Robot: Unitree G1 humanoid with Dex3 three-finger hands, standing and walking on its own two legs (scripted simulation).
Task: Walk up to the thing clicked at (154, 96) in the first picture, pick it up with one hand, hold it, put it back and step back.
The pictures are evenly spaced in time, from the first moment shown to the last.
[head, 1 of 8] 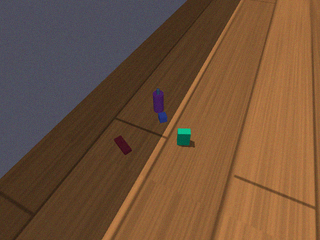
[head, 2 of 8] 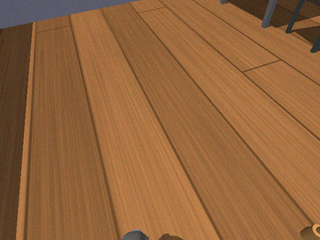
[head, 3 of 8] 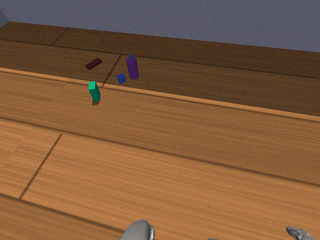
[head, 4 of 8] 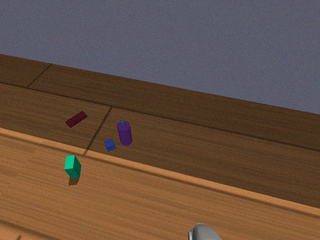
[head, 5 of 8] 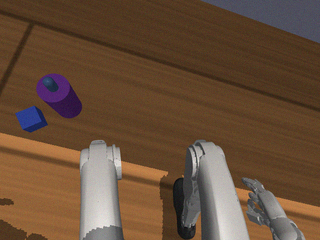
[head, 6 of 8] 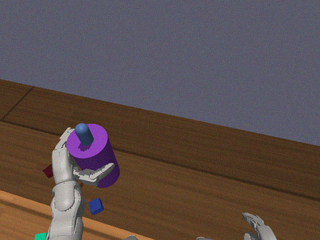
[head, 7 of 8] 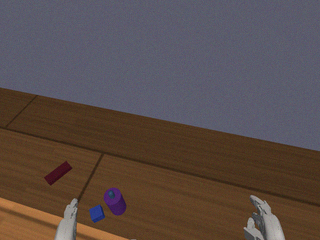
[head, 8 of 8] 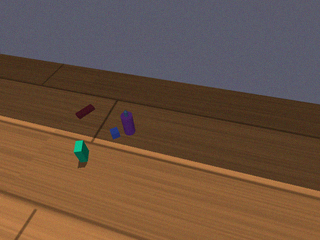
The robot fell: no
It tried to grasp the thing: yes
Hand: left
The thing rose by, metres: 0.65
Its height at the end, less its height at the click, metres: +0.00
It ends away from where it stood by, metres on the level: 0.01
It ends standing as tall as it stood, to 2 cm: yes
